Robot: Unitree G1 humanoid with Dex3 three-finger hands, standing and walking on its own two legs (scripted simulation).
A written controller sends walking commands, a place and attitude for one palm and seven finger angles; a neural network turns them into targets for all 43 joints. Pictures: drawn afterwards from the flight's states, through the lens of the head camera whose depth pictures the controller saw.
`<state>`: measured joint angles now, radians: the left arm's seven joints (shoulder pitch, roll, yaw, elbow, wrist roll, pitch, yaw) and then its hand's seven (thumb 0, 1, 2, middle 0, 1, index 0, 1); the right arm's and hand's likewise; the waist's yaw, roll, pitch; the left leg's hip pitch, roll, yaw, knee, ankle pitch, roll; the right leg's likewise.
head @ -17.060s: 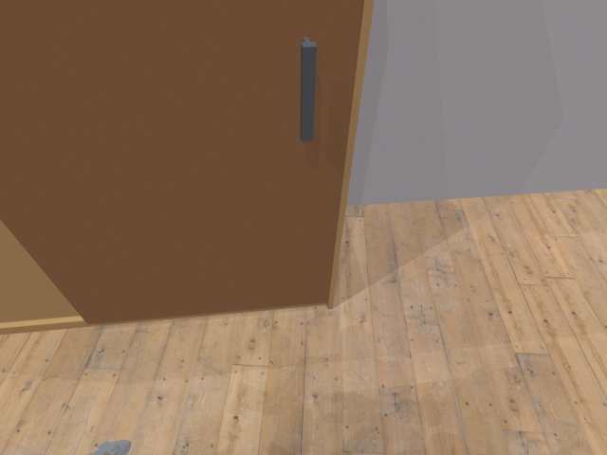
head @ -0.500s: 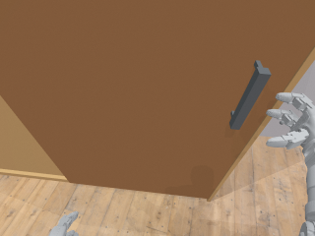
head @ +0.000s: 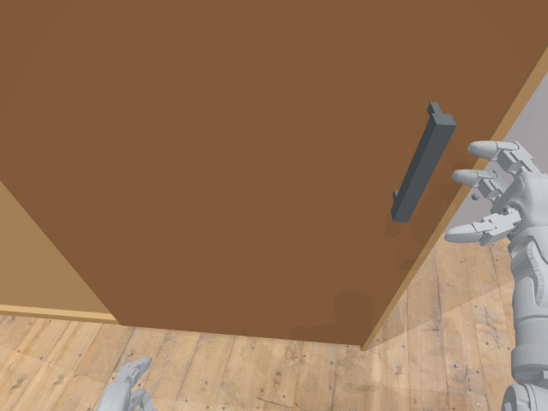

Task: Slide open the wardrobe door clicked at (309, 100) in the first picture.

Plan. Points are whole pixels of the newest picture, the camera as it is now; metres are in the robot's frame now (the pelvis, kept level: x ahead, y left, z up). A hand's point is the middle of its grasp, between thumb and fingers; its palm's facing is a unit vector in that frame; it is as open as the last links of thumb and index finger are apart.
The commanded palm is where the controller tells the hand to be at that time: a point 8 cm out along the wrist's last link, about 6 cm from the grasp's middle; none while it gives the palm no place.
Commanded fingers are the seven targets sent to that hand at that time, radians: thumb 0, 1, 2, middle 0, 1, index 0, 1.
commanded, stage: move the hooked fingers beside the handle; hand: right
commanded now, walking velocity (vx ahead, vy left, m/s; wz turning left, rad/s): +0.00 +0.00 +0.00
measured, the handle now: (415, 166) +0.46 -0.17 +0.14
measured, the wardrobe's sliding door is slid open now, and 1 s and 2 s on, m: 0.00 0.00 0.00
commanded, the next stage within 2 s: feel for the door with the fingertips in 1.26 s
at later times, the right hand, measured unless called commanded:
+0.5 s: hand (484, 200) +0.39 -0.25 +0.15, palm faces +0.05 +1.00 -0.02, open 14.0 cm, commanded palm +0.36 -0.29 +0.15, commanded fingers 0.00 0.50 -0.30 0.30 1.20 0.30 1.20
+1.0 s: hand (475, 194) +0.41 -0.24 +0.14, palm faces +0.01 +1.00 -0.02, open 14.0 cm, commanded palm +0.37 -0.29 +0.14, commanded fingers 0.00 0.50 -0.30 0.30 1.20 0.30 1.20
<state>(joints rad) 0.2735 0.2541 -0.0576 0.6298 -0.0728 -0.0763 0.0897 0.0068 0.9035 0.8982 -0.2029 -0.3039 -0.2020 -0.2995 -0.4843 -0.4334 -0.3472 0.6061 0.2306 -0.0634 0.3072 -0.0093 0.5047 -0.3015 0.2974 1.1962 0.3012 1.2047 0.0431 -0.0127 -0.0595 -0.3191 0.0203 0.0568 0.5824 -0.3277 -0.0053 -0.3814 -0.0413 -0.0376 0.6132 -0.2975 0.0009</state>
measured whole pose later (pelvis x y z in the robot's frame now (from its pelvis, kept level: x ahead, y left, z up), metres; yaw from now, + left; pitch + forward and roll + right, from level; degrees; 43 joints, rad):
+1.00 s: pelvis +0.01 +0.00 +0.00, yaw +1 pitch +5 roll +1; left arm 0.32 0.27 -0.04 0.61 -0.08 -0.05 0.08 0.01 0.90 0.90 -0.20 -0.30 -0.20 -0.30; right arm -0.50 -0.49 -0.37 0.70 0.24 -0.04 0.36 -0.01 0.50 -0.30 0.30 1.20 0.30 1.20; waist 0.06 -0.03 -0.08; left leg -0.34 0.02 0.04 0.58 -0.33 -0.01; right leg -0.41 -0.04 -0.05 0.62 -0.31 0.00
